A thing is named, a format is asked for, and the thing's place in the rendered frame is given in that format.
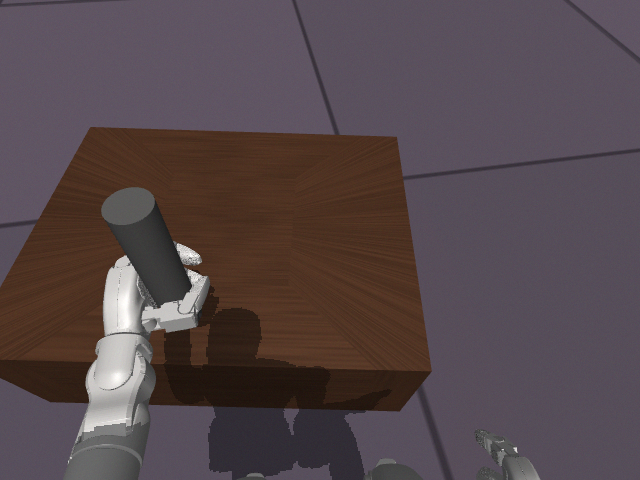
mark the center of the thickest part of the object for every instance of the left robot arm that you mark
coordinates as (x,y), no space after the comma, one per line
(112,439)

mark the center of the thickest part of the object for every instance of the right robot hand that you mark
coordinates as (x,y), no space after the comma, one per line
(504,453)

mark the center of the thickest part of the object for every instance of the can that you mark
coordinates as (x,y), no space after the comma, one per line
(134,218)

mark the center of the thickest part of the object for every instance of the left robot hand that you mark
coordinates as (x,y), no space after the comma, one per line
(129,307)

